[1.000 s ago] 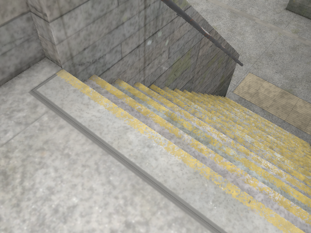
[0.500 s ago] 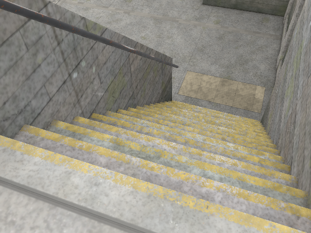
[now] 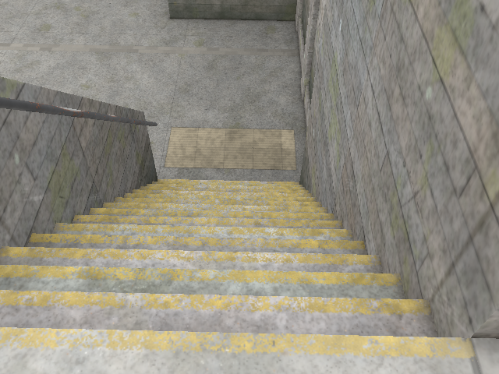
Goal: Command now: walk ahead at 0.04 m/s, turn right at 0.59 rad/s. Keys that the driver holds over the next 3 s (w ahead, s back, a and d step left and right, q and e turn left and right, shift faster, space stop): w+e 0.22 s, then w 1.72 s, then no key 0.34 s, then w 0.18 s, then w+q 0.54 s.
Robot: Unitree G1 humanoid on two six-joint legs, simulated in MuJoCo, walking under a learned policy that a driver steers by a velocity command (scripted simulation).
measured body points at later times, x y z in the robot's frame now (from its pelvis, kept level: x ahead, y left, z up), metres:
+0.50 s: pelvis +0.11 -0.07 -0.02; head +0.14 -0.08 +0.43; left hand +0.34 +0.10 -0.13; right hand +0.01 -0.31 -0.15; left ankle -0.03 +0.09 -0.75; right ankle +0.16 -0.20 -0.75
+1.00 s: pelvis +0.34 -0.14 -0.02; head +0.34 -0.15 +0.43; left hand +0.35 +0.09 -0.16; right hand +0.47 -0.41 -0.12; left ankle +0.46 -0.08 -0.73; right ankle +0.16 -0.21 -0.75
